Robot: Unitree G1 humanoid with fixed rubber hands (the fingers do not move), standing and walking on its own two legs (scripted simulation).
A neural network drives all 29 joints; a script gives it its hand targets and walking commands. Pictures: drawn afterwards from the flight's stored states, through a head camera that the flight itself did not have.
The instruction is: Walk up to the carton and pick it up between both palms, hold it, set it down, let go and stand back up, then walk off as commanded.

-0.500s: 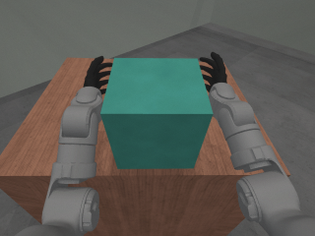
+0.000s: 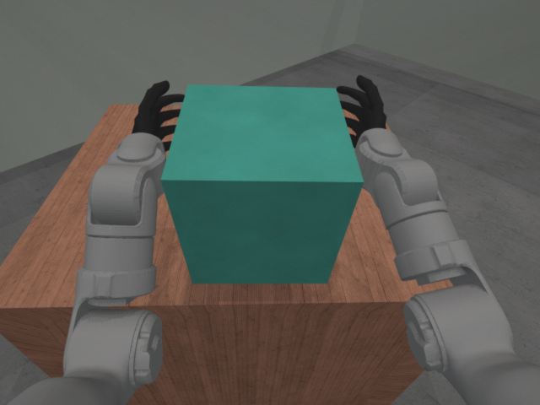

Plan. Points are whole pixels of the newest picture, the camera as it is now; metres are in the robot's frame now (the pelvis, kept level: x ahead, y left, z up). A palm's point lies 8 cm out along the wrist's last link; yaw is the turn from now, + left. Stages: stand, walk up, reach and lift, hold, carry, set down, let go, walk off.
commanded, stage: reach and lift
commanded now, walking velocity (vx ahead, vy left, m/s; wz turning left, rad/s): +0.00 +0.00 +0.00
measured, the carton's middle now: (261, 189) +0.35 +0.03 +0.18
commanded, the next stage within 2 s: hold in 0.88 s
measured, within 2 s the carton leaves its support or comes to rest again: neither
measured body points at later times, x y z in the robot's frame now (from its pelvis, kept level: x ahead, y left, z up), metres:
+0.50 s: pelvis +0.00 +0.00 +0.00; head -0.04 +0.02 +0.45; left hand +0.38 +0.17 +0.25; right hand +0.41 -0.11 +0.27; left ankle +0.03 +0.14 -0.75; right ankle +0.01 -0.12 -0.75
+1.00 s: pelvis -0.01 +0.00 +0.00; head -0.05 +0.02 +0.45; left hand +0.37 +0.17 +0.27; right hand +0.40 -0.12 +0.29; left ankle +0.03 +0.14 -0.75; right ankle +0.01 -0.12 -0.75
